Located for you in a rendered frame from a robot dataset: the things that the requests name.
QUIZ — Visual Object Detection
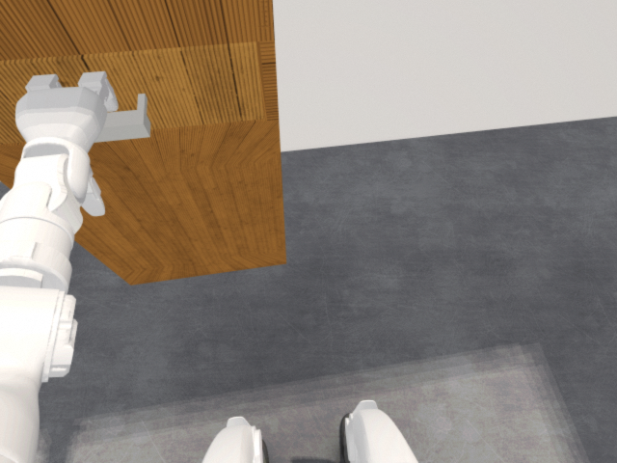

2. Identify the handle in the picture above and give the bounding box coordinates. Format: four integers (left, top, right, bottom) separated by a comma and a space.
95, 94, 150, 143

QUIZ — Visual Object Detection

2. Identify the cabinet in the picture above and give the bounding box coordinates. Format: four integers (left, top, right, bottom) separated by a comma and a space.
0, 0, 286, 286

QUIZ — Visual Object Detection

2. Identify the robot left upper arm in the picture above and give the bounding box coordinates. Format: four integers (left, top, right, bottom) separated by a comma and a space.
0, 286, 78, 463

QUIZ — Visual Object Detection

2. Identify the left robot forearm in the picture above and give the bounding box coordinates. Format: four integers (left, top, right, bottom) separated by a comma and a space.
0, 137, 90, 295

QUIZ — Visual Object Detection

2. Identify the robot right shin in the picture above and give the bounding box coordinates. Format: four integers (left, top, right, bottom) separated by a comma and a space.
350, 400, 378, 463

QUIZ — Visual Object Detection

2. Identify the left robot thigh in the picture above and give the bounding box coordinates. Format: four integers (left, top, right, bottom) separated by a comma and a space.
202, 424, 263, 463

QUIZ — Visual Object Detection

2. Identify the robot left hand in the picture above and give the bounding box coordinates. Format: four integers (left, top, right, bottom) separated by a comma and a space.
15, 71, 119, 216

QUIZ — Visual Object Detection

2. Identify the drawer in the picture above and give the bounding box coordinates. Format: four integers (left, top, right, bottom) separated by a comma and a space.
0, 41, 264, 145

